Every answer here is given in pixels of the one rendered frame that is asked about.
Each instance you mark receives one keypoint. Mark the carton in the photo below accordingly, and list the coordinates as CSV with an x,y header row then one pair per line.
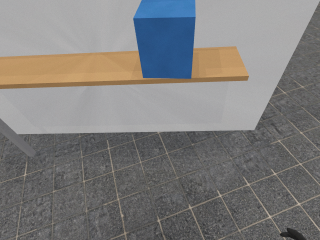
x,y
165,31

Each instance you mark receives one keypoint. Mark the robot right hand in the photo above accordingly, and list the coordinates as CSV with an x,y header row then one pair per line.
x,y
292,233

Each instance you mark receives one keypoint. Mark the table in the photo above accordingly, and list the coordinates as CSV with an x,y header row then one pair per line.
x,y
209,64

